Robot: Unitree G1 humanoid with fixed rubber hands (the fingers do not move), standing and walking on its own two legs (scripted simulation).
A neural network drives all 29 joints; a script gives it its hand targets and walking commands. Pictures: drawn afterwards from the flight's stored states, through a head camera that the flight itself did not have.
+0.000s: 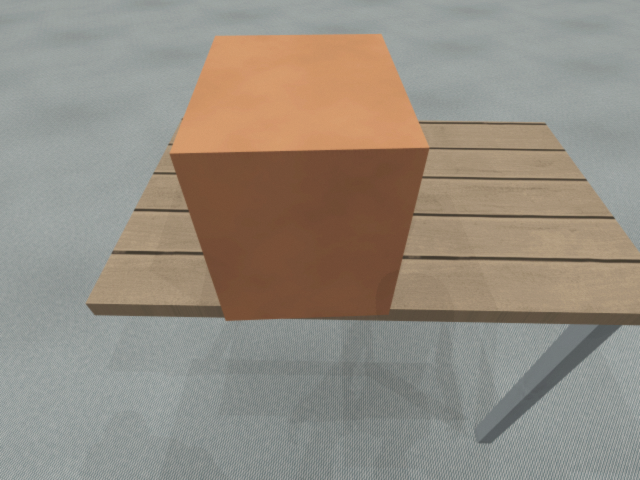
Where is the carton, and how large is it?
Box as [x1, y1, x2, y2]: [169, 34, 428, 320]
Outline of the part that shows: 381,34 215,36 169,153 226,320 388,314 428,151 428,145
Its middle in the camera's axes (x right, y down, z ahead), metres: -0.03 -0.10 +0.56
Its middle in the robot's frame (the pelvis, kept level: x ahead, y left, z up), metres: +0.51 +0.06 +0.13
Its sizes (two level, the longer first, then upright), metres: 0.295 0.240 0.287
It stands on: a table, 0.76 m high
